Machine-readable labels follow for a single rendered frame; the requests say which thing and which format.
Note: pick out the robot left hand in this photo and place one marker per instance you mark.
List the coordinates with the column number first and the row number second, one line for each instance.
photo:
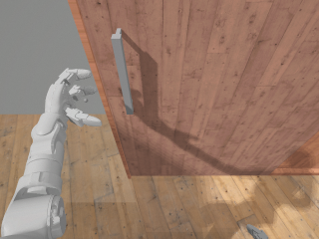
column 58, row 98

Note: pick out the robot left upper arm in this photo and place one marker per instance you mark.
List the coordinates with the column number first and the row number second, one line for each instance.
column 41, row 217

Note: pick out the left robot forearm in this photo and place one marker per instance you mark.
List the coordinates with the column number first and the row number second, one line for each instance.
column 42, row 175

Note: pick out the handle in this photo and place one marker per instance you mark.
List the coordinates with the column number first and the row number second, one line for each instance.
column 118, row 48

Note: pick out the robot right hand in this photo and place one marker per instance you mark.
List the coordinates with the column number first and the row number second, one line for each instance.
column 256, row 233

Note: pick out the wardrobe door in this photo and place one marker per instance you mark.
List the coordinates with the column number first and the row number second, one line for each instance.
column 219, row 87
column 305, row 157

